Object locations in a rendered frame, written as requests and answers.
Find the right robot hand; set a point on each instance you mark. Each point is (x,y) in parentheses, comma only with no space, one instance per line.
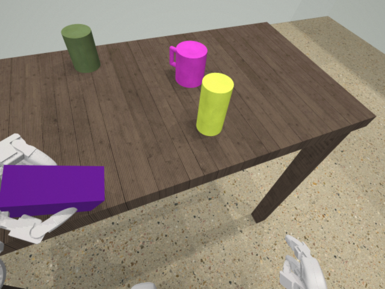
(307,274)

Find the sponge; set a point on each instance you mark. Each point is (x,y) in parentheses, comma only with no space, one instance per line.
(42,190)

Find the left robot hand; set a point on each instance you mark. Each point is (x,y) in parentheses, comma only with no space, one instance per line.
(15,151)

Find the table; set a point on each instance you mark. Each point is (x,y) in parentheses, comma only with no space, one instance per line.
(133,118)

